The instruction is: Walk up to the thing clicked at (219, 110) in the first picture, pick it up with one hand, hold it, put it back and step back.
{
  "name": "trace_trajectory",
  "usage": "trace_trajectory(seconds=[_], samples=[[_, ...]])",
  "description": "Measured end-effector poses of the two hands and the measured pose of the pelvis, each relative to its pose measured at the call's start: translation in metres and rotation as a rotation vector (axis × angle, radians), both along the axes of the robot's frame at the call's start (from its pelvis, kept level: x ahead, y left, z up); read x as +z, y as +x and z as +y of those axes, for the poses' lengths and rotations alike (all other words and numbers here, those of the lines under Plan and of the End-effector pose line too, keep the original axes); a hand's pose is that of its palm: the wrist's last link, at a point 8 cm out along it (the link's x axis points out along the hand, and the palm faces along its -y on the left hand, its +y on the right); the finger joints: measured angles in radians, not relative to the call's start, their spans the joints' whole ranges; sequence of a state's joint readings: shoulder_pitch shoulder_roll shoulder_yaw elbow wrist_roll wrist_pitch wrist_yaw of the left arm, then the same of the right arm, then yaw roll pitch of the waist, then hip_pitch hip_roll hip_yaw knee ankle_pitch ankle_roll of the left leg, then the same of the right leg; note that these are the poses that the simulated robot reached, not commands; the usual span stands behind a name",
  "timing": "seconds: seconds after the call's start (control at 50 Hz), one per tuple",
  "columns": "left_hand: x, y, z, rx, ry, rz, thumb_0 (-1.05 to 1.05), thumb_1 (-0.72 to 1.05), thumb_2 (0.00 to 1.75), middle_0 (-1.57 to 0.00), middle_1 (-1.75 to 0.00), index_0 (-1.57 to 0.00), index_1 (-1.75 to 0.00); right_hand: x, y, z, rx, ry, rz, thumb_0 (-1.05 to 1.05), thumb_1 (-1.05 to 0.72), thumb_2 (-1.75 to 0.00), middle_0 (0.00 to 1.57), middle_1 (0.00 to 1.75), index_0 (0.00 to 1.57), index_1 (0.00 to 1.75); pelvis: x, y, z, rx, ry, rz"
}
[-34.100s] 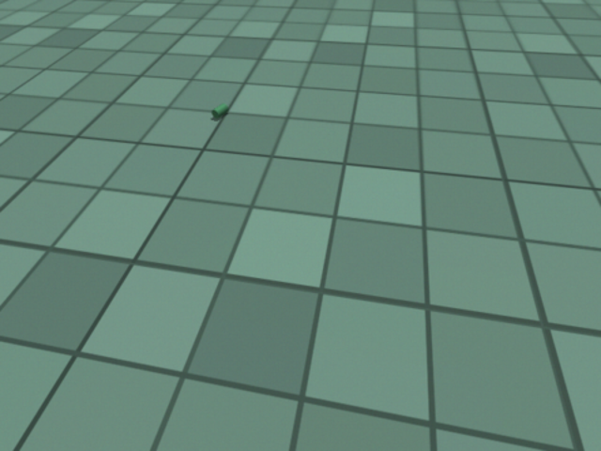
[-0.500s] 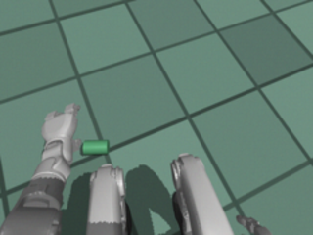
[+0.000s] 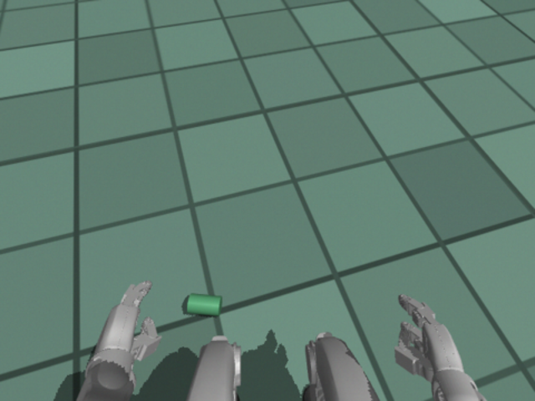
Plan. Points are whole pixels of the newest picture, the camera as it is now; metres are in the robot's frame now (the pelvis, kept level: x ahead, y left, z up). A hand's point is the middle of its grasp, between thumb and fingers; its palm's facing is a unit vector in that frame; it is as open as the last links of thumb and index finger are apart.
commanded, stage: home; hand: left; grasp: from above
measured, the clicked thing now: (205, 304) +0.43 +0.19 -0.57
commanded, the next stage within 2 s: none
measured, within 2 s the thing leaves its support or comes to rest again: neither
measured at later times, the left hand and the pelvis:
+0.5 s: hand (99, 344) +0.22 +0.20 +0.08, palm faces +0.10 -0.97 -0.22, open 7.4 cm; pelvis +0.06 +0.01 +0.12, yaw +2 degrees
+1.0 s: hand (104, 348) +0.21 +0.19 +0.07, palm faces +0.09 -0.97 -0.21, open 7.4 cm; pelvis +0.06 +0.01 +0.12, yaw +2 degrees
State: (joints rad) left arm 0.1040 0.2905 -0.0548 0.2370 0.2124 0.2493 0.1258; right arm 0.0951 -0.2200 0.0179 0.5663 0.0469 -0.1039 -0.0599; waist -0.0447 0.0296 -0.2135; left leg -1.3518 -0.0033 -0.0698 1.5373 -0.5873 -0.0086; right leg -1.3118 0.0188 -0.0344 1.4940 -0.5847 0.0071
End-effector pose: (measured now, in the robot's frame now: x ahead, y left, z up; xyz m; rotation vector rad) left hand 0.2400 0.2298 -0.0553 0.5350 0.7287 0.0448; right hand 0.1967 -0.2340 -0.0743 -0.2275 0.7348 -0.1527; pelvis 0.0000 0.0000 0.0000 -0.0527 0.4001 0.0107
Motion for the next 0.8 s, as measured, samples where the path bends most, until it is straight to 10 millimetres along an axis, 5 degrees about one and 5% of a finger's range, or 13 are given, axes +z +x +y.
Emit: trace_trajectory(seconds=[0.24,0.4,0.62,0.8], samples=[[0.096,-0.028,0.007,0.210,-0.217,0.038,0.01,0.90,0.90,-0.21,-0.30,-0.20,-0.30,0.082,-0.012,0.012,-0.052,-0.012,-0.008,0.01,-0.90,-0.90,0.20,0.30,0.20,0.30,0.080,0.035,0.005,0.016,0.001,-0.118],[0.147,-0.038,0.014,0.265,-0.272,0.017,0.01,0.90,0.90,-0.20,-0.30,-0.20,-0.30,0.120,-0.005,0.010,-0.080,-0.039,-0.077,0.01,-0.90,-0.90,0.20,0.30,0.20,0.30,0.110,0.056,0.009,0.023,0.003,-0.183],[0.155,-0.044,0.014,0.265,-0.299,0.024,0.01,0.90,0.90,-0.20,-0.30,-0.20,-0.30,0.144,0.025,0.008,-0.037,-0.060,-0.200,0.01,-0.90,-0.90,0.20,0.30,0.20,0.30,0.117,0.062,0.008,0.032,0.009,-0.221],[0.153,-0.045,0.011,0.261,-0.303,0.026,0.02,0.90,0.90,-0.20,-0.30,-0.20,-0.30,0.145,0.027,0.009,-0.014,-0.066,-0.197,0.01,-0.90,-0.90,0.20,0.30,0.20,0.30,0.118,0.061,0.007,0.034,0.010,-0.230]])
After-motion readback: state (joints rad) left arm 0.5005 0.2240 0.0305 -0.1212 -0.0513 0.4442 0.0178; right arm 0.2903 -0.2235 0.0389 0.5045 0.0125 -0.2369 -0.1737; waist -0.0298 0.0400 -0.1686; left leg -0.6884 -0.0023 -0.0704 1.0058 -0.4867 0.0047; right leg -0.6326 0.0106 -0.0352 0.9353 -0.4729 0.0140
